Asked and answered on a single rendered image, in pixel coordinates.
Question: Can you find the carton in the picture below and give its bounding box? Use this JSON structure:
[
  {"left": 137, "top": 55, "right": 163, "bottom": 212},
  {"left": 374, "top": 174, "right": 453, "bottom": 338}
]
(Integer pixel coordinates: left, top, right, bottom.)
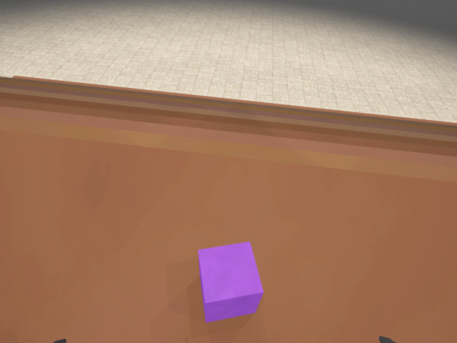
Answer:
[{"left": 198, "top": 242, "right": 263, "bottom": 323}]

